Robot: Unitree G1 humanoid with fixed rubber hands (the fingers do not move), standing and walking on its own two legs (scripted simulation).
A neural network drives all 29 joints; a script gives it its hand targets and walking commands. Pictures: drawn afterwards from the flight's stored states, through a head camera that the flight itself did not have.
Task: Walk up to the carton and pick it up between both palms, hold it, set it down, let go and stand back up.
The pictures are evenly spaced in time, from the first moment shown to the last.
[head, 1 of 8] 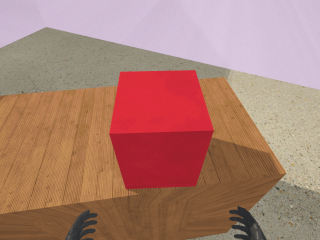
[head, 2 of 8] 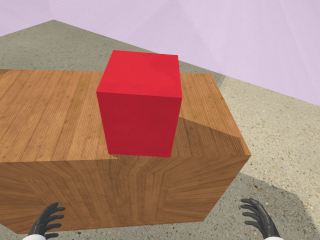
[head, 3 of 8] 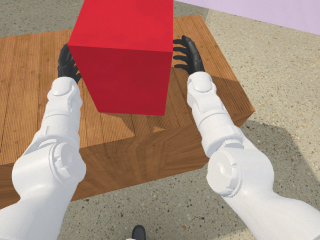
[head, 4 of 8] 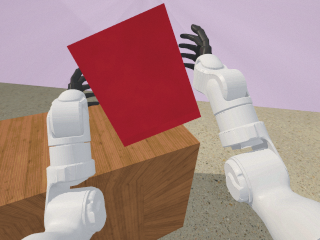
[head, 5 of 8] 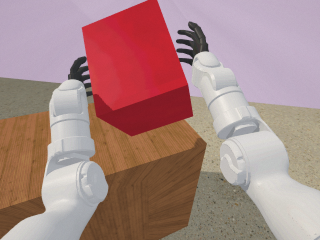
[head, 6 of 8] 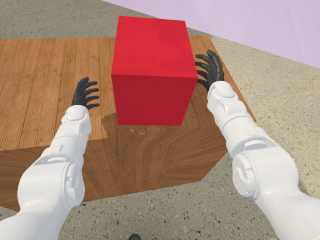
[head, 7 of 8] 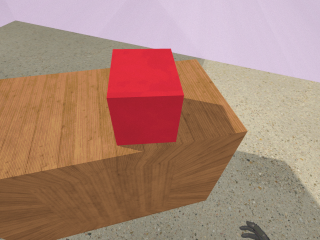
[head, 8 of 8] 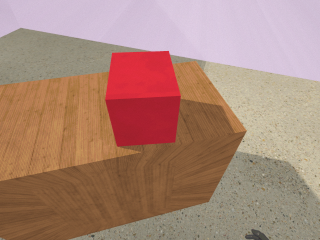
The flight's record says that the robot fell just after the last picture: no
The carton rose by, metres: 0.28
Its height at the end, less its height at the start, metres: -0.02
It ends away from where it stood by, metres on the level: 0.04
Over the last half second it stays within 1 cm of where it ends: yes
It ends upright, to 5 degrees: no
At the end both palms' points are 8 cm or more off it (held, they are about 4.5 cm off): yes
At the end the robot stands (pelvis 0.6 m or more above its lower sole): yes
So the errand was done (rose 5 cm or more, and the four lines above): no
